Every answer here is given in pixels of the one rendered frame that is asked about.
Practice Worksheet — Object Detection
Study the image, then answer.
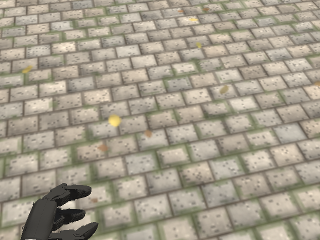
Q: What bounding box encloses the left robot hand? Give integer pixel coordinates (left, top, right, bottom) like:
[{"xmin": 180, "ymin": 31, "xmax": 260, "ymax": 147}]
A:
[{"xmin": 20, "ymin": 183, "xmax": 99, "ymax": 240}]

